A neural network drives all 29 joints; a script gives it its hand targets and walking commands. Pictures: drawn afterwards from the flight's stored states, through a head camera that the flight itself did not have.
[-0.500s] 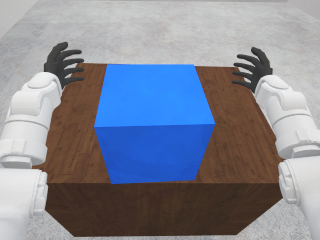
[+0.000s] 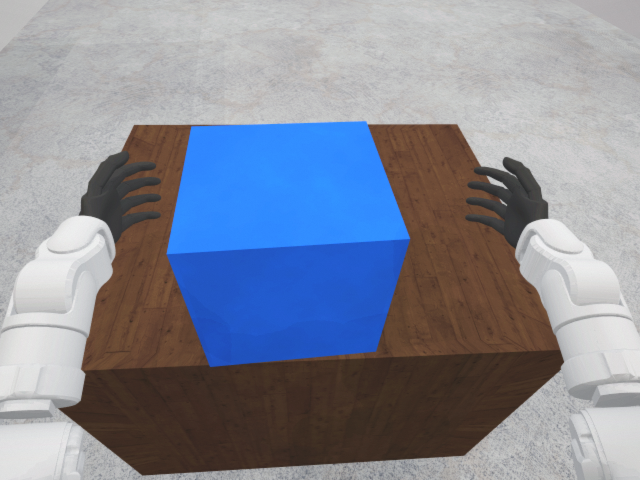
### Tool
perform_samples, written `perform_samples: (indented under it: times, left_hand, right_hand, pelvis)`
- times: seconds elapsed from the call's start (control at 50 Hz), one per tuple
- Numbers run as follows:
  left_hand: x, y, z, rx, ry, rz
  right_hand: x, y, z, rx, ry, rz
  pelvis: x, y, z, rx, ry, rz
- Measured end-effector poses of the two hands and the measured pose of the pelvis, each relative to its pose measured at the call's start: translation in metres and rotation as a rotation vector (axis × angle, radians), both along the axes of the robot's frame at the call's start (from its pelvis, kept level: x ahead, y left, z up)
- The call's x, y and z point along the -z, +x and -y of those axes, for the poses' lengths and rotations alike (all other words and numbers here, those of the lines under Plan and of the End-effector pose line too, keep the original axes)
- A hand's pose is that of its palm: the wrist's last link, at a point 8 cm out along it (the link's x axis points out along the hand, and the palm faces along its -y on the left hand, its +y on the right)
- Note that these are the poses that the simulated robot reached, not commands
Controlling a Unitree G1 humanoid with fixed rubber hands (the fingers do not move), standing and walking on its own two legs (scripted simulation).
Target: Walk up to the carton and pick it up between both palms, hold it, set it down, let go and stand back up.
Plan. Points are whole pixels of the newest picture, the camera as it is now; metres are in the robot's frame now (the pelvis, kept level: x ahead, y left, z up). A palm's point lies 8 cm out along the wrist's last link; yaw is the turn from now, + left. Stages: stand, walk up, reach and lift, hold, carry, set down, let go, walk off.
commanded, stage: set down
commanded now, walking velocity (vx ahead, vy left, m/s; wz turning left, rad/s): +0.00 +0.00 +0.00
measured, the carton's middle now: (288, 244) +0.46 +0.06 +0.02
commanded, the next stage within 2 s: none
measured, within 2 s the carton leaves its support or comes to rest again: neither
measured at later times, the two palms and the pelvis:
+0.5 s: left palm (97, 270) +0.32 +0.26 +0.13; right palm (529, 277) +0.32 -0.23 +0.12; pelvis +0.01 +0.01 +0.00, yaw -2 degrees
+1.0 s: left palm (104, 339) +0.26 +0.25 +0.08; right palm (533, 345) +0.25 -0.23 +0.08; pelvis +0.01 +0.01 +0.00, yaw -2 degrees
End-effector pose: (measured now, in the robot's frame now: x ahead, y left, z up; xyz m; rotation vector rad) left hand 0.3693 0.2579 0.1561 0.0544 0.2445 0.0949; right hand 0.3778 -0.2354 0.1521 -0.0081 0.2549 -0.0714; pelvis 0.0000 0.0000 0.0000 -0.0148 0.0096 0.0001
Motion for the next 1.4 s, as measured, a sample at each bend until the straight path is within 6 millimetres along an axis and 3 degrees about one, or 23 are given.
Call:
perform_samples:
  times: [0.12,0.44,0.84,1.12,1.4]
  left_hand:
    - [0.017,-0.017,0.002,0.007,-0.008,-0.008]
    - [0.024,-0.044,0.003,0.031,0.004,0.016]
    - [0.058,-0.086,0.006,0.016,-0.001,0.001]
    - [0.096,-0.123,0.012,-0.004,-0.02,-0.022]
    - [0.119,-0.144,0.011,-0.012,-0.006,-0.052]
  right_hand:
    - [0.016,-0.018,0.001,-0.013,0.003,0.012]
    - [0.024,-0.051,-0.003,-0.028,0.006,0.047]
    - [0.055,-0.1,-0.005,-0.027,0.01,0.053]
    - [0.082,-0.144,-0.008,-0.001,0.004,0.038]
    - [0.11,-0.169,-0.012,0.029,-0.002,-0.022]
  pelvis:
    - [0.0,0.005,-0.002,0.012,0.0,-0.005]
    - [0.0,0.014,-0.006,0.029,-0.002,0.018]
    - [0.0,0.01,-0.01,0.034,-0.001,0.056]
    - [0.001,0.011,-0.007,0.029,-0.002,0.077]
    - [0.002,0.016,-0.011,0.024,-0.004,0.083]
